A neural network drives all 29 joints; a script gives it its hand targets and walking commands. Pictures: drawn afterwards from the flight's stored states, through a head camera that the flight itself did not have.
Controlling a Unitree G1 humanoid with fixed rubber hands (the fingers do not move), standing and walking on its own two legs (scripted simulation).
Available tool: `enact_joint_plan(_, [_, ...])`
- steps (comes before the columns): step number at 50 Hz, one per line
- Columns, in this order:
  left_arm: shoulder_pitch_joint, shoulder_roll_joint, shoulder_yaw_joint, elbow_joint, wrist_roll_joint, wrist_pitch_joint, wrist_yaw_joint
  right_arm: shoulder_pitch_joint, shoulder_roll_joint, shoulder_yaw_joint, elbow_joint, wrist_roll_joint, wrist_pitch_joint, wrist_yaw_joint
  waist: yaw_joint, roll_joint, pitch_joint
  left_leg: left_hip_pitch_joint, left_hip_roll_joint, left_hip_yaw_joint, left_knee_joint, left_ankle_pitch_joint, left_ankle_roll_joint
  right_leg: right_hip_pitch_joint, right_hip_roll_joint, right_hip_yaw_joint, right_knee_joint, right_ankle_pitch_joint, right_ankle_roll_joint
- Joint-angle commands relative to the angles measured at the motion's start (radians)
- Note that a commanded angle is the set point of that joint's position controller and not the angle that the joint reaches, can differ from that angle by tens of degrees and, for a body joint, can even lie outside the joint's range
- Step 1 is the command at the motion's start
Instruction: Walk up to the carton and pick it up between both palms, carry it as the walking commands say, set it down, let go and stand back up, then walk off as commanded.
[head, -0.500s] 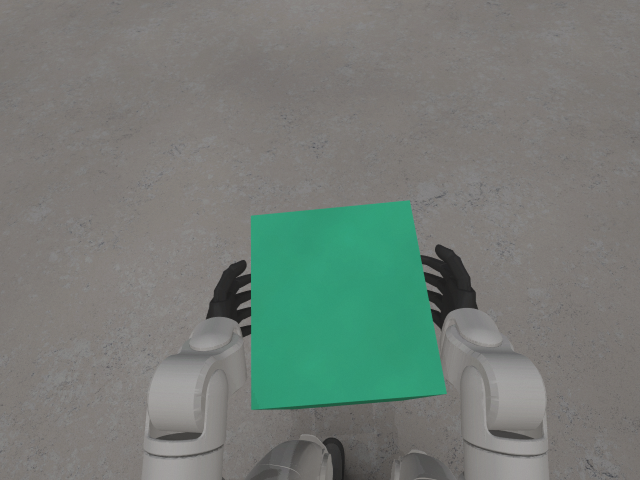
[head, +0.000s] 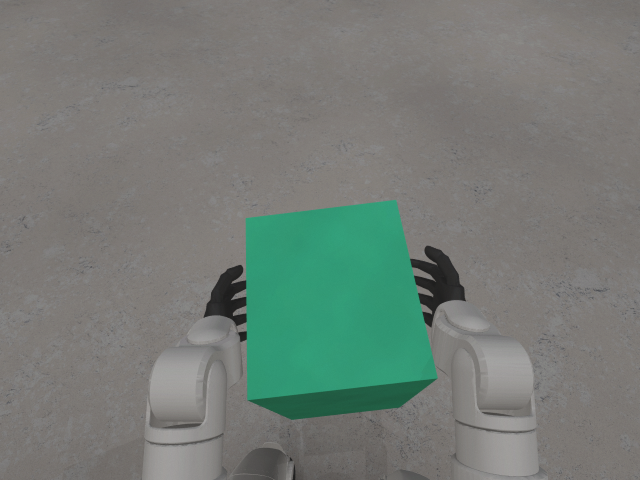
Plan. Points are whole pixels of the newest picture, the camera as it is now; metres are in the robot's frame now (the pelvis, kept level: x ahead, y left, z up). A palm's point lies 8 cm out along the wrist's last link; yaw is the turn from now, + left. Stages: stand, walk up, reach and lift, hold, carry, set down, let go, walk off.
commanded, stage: carry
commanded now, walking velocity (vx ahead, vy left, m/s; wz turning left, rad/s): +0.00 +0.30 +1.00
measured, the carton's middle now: (335, 328) +0.30 +0.00 +0.00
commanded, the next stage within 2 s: none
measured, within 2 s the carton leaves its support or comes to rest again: neither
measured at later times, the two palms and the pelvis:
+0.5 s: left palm out of the picture +0.18 +0.43 +0.07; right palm (157, 281) +0.32 +0.22 +0.08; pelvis +0.00 +0.19 +0.00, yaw +28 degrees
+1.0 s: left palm out of the picture -0.07 +0.65 +0.06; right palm out of the picture +0.16 +0.52 +0.08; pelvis -0.10 +0.35 +0.00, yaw +57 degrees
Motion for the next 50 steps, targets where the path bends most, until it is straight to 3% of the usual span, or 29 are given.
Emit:
enact_joint_plan(1, [-0.590, -1.012, -0.608, -0.332, -0.376, -0.137, -0.174, -0.232, 1.025, 0.538, -0.138, 0.241, -0.021, 0.159, 0.002, -0.192, -0.560, -0.099, 0.029, 0.007, 0.198, -0.140, -0.027, 0.550, -0.378, 0.386, -0.638, 0.518, -0.170])
enact_joint_plan(2, [-0.552, -0.987, -0.595, -0.358, -0.364, -0.142, -0.176, -0.250, 0.994, 0.561, -0.194, 0.254, -0.019, 0.167, -0.012, -0.366, -0.500, -0.335, 0.050, 0.032, 0.426, -0.359, -0.060, 0.588, -0.587, 0.528, -0.609, 0.848, -0.257])
enact_joint_plan(3, [-0.522, -0.988, -0.570, -0.345, -0.346, -0.152, -0.174, -0.293, 0.976, 0.594, -0.225, 0.263, -0.025, 0.169, -0.007, -0.303, -0.471, -0.331, 0.110, -0.049, 0.574, -0.382, -0.058, 0.546, -0.582, 0.492, -0.572, 0.960, -0.281])
enact_joint_plan(5, [-0.574, -1.011, -0.551, -0.367, -0.364, -0.166, -0.183, -0.402, 1.007, 0.633, -0.296, 0.308, -0.044, 0.166, -0.022, -0.261, -0.448, -0.306, 0.188, -0.071, 0.444, -0.228, -0.028, 0.635, -0.442, 0.213, -0.443, 1.183, -0.161])
enact_joint_plan(7, [-0.571, -0.996, -0.568, -0.378, -0.366, -0.157, -0.181, -0.385, 1.008, 0.633, -0.316, 0.317, -0.055, 0.153, -0.021, -0.220, -0.421, -0.181, 0.118, 0.070, 0.258, -0.189, -0.031, 0.613, -0.315, -0.029, -0.388, 1.174, -0.083])
enact_joint_plan(12, [-0.332, -0.854, -0.497, -0.285, -0.256, -0.123, -0.163, -0.219, 0.972, 0.634, -0.207, 0.310, -0.015, 0.146, -0.021, -0.305, -0.450, 0.157, -0.020, 0.259, -0.100, -0.192, -0.028, 0.499, -0.258, -0.181, -0.187, 1.267, -0.024])
enact_joint_plan(13, [-0.303, -0.852, -0.487, -0.264, -0.245, -0.114, -0.154, -0.188, 0.967, 0.624, -0.187, 0.299, -0.002, 0.144, -0.032, -0.264, -0.491, 0.271, -0.039, 0.245, -0.223, -0.109, -0.009, 0.440, -0.232, -0.179, -0.041, 1.141, -0.009])
enact_joint_plan(14, [-0.335, -0.878, -0.513, -0.273, -0.256, -0.103, -0.158, -0.202, 0.981, 0.620, -0.184, 0.305, 0.004, 0.150, -0.042, -0.157, -0.478, 0.438, 0.022, 0.150, -0.292, 0.020, 0.009, 0.256, -0.189, -0.151, 0.093, 0.653, 0.004])
enact_joint_plan(16, [-0.342, -0.825, -0.510, -0.237, -0.233, -0.088, -0.151, -0.173, 0.920, 0.583, -0.088, 0.275, 0.020, 0.152, -0.030, 0.329, -0.465, 0.630, 0.306, -0.291, -0.075, 1.091, 0.146, -0.208, -0.005, -0.120, 0.402, -0.216, 0.063])
enact_joint_plan(17, [-0.414, -0.846, -0.572, -0.332, -0.293, -0.091, -0.155, -0.193, 0.939, 0.570, -0.136, 0.293, 0.007, 0.153, -0.029, 0.407, -0.517, 0.617, 0.298, -0.320, -0.036, 1.213, 0.182, -0.213, 0.007, 0.052, 0.361, -0.213, 0.059])
enact_joint_plan(18, [-0.429, -0.883, -0.585, -0.300, -0.285, -0.083, -0.156, -0.211, 0.973, 0.576, -0.151, 0.293, 0.013, 0.154, -0.025, 0.377, -0.495, 0.595, 0.253, -0.222, -0.023, 1.067, 0.157, -0.205, -0.019, 0.078, 0.255, -0.106, 0.039])
enact_joint_plan(22, [-0.534, -0.986, -0.653, -0.328, -0.339, -0.091, -0.146, -0.161, 1.012, 0.523, -0.099, 0.283, 0.004, 0.180, -0.023, 0.438, -0.544, 0.550, 0.197, -0.168, -0.054, 0.895, 0.157, -0.121, 0.019, 0.021, 0.017, 0.020, 0.005])
enact_joint_plan(24, [-0.528, -0.992, -0.624, -0.341, -0.352, -0.107, -0.147, -0.165, 1.016, 0.520, -0.130, 0.262, -0.011, 0.166, -0.028, 0.319, -0.561, 0.416, 0.173, -0.195, -0.104, 0.867, 0.137, 0.072, 0.045, 0.025, -0.187, 0.056, -0.026])
enact_joint_plan(26, [-0.503, -1.018, -0.589, -0.291, -0.340, -0.124, -0.160, -0.293, 1.017, 0.566, -0.201, 0.271, -0.026, 0.161, 0.015, 0.112, -0.544, 0.053, 0.097, -0.105, -0.028, 0.499, 0.020, 0.455, -0.076, 0.087, -0.489, 0.355, -0.110])
enact_joint_plan(27, [-0.516, -1.012, -0.557, -0.281, -0.342, -0.133, -0.164, -0.292, 1.019, 0.587, -0.215, 0.263, -0.025, 0.158, 0.001, -0.260, -0.516, -0.143, 0.017, -0.026, 0.243, -0.160, 0.030, 0.542, -0.340, 0.280, -0.613, 0.611, -0.193])
enact_joint_plan(28, [-0.460, -1.010, -0.550, -0.275, -0.337, -0.136, -0.172, -0.297, 0.970, 0.596, -0.270, 0.255, -0.029, 0.156, -0.008, -0.427, -0.534, -0.290, 0.030, 0.001, 0.537, -0.360, -0.031, 0.584, -0.583, 0.485, -0.609, 0.861, -0.284])
enact_joint_plan(29, [-0.434, -1.018, -0.527, -0.244, -0.323, -0.135, -0.172, -0.369, 0.949, 0.623, -0.305, 0.271, -0.025, 0.159, -0.004, -0.380, -0.489, -0.274, 0.117, -0.117, 0.693, -0.377, -0.013, 0.504, -0.605, 0.482, -0.556, 1.005, -0.322])
enact_joint_plan(31, [-0.481, -1.012, -0.520, -0.273, -0.321, -0.148, -0.170, -0.363, 0.997, 0.614, -0.271, 0.300, -0.036, 0.155, -0.027, -0.147, -0.457, -0.318, 0.143, -0.039, 0.585, -0.214, -0.014, 0.618, -0.371, 0.143, -0.428, 1.158, -0.150])
enact_joint_plan(36, [-0.417, -0.930, -0.505, -0.280, -0.266, -0.141, -0.154, -0.276, 0.999, 0.632, -0.201, 0.329, -0.023, 0.157, -0.015, -0.259, -0.403, 0.026, 0.028, 0.204, 0.087, -0.248, -0.024, 0.418, -0.312, -0.143, -0.390, 1.043, -0.043])
enact_joint_plan(39, [-0.353, -0.882, -0.501, -0.280, -0.248, -0.126, -0.143, -0.235, 0.971, 0.609, -0.182, 0.311, -0.004, 0.149, -0.014, -0.272, -0.465, 0.123, -0.016, 0.242, -0.100, -0.204, -0.010, 0.485, -0.302, -0.159, -0.234, 1.094, -0.030])
enact_joint_plan(40, [-0.384, -0.870, -0.504, -0.252, -0.251, -0.112, -0.141, -0.196, 0.960, 0.583, -0.133, 0.294, 0.011, 0.146, -0.032, -0.203, -0.480, 0.223, -0.029, 0.257, -0.186, -0.160, -0.023, 0.398, -0.302, -0.171, -0.158, 0.932, -0.025])
enact_joint_plan(41, [-0.373, -0.856, -0.518, -0.254, -0.242, -0.110, -0.138, -0.173, 0.959, 0.573, -0.109, 0.286, 0.006, 0.150, -0.056, -0.085, -0.484, 0.372, 0.035, 0.113, -0.264, -0.049, 0.013, 0.235, -0.239, -0.157, 0.017, 0.575, 0.006])
enact_joint_plan(42, [-0.360, -0.853, -0.488, -0.202, -0.217, -0.096, -0.140, -0.215, 0.936, 0.578, -0.097, 0.280, 0.016, 0.149, -0.041, 0.150, -0.428, 0.456, 0.230, -0.178, -0.232, 0.488, 0.094, -0.042, -0.117, -0.151, 0.205, -0.031, 0.043])
enact_joint_plan(43, [-0.371, -0.844, -0.523, -0.230, -0.241, -0.091, -0.145, -0.185, 0.899, 0.555, -0.110, 0.276, 0.008, 0.155, -0.040, 0.403, -0.460, 0.493, 0.322, -0.380, -0.185, 0.770, 0.165, -0.209, -0.005, -0.071, 0.326, -0.276, 0.053])
enact_joint_plan(44, [-0.461, -0.880, -0.573, -0.277, -0.277, -0.088, -0.150, -0.197, 0.929, 0.539, -0.114, 0.275, 0.004, 0.152, -0.037, 0.424, -0.450, 0.448, 0.296, -0.352, -0.140, 0.810, 0.174, -0.213, -0.008, 0.038, 0.350, -0.245, 0.040])
enact_joint_plan(45, [-0.463, -0.941, -0.593, -0.240, -0.290, -0.090, -0.152, -0.229, 0.972, 0.543, -0.141, 0.283, -0.003, 0.150, -0.025, 0.327, -0.495, 0.489, 0.244, -0.226, -0.076, 0.828, 0.146, -0.170, -0.005, 0.043, 0.237, -0.136, 0.023])
enact_joint_plan(46, [-0.523, -0.984, -0.633, -0.283, -0.318, -0.104, -0.147, -0.253, 0.982, 0.533, -0.162, 0.295, -0.016, 0.163, -0.023, 0.370, -0.502, 0.538, 0.190, -0.138, -0.044, 0.866, 0.118, -0.184, 0.006, 0.028, 0.196, -0.081, 0.005])
enact_joint_plan(47, [-0.479, -0.991, -0.623, -0.262, -0.312, -0.110, -0.144, -0.239, 0.988, 0.546, -0.158, 0.304, -0.020, 0.167, -0.030, 0.334, -0.585, 0.596, 0.193, -0.138, -0.022, 0.977, 0.143, -0.174, 0.021, 0.022, 0.143, -0.028, 0.004])
enact_joint_plan(50, [-0.508, -1.033, -0.658, -0.287, -0.355, -0.131, -0.147, -0.187, 0.980, 0.506, -0.175, 0.263, -0.047, 0.164, -0.028, 0.350, -0.595, 0.497, 0.178, -0.157, -0.150, 0.754, 0.131, 0.001, 0.059, -0.012, -0.102, 0.022, -0.025])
